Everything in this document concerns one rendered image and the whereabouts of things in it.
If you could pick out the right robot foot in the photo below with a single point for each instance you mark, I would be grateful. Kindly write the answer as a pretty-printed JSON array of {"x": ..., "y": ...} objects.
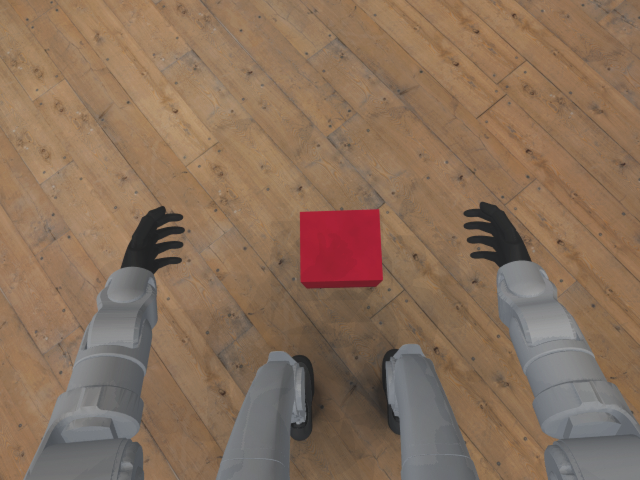
[{"x": 393, "y": 421}]

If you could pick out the right robot hand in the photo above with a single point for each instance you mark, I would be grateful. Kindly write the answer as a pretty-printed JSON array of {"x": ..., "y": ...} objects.
[{"x": 506, "y": 241}]

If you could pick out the carton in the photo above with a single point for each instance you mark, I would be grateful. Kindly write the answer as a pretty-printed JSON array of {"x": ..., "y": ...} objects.
[{"x": 340, "y": 249}]

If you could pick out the robot right forearm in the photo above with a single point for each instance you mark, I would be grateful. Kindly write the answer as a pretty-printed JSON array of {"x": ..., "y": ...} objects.
[{"x": 572, "y": 396}]

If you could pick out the robot foot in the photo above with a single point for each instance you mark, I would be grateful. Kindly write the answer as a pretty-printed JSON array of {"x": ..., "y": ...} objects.
[
  {"x": 301, "y": 430},
  {"x": 393, "y": 421}
]

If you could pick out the left robot upper arm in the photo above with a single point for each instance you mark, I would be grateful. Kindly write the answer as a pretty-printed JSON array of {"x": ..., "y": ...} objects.
[{"x": 108, "y": 459}]

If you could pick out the left robot foot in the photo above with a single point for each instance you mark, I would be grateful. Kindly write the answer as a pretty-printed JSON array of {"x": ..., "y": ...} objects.
[{"x": 301, "y": 430}]

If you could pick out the left robot hand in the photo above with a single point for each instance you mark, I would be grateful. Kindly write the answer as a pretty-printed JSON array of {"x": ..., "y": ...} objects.
[{"x": 142, "y": 249}]

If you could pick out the robot left forearm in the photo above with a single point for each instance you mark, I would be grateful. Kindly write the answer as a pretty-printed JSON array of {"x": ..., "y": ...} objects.
[{"x": 102, "y": 400}]

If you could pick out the right robot upper arm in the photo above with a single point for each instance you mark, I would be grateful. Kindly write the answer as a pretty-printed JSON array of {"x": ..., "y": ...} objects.
[{"x": 594, "y": 458}]

